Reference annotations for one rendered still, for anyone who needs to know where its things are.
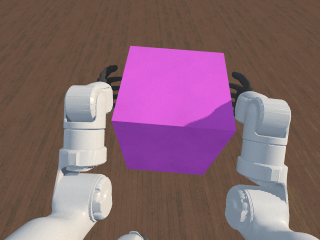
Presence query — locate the left robot forearm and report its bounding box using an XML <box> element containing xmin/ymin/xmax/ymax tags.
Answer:
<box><xmin>52</xmin><ymin>81</ymin><xmax>114</xmax><ymax>209</ymax></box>

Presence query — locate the robot left shin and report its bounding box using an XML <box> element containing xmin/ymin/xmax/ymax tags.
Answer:
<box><xmin>129</xmin><ymin>231</ymin><xmax>142</xmax><ymax>238</ymax></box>

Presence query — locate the left robot hand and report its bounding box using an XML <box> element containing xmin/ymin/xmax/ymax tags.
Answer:
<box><xmin>97</xmin><ymin>65</ymin><xmax>123</xmax><ymax>108</ymax></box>

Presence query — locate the left robot upper arm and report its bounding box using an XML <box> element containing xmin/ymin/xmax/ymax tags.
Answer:
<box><xmin>4</xmin><ymin>172</ymin><xmax>112</xmax><ymax>240</ymax></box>

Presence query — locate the right robot forearm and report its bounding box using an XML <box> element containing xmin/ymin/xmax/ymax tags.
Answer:
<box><xmin>235</xmin><ymin>91</ymin><xmax>291</xmax><ymax>223</ymax></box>

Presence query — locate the right robot upper arm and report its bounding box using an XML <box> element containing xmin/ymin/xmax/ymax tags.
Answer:
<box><xmin>225</xmin><ymin>184</ymin><xmax>319</xmax><ymax>240</ymax></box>

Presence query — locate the carton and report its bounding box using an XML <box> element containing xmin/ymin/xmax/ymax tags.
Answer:
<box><xmin>111</xmin><ymin>46</ymin><xmax>237</xmax><ymax>175</ymax></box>

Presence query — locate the right robot hand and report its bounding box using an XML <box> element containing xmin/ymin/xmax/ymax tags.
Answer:
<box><xmin>229</xmin><ymin>71</ymin><xmax>254</xmax><ymax>116</ymax></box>

